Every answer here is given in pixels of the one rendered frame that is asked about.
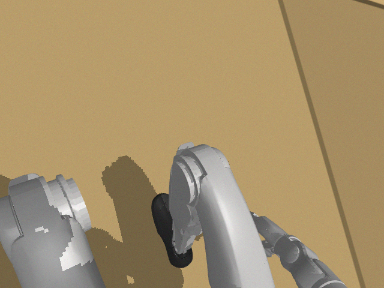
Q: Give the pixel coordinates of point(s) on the right robot arm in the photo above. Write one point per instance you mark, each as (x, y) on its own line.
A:
(306, 268)

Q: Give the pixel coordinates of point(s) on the right robot foot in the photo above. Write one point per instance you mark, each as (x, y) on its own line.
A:
(163, 222)

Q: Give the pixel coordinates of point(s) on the right robot hand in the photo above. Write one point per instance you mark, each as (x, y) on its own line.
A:
(270, 231)

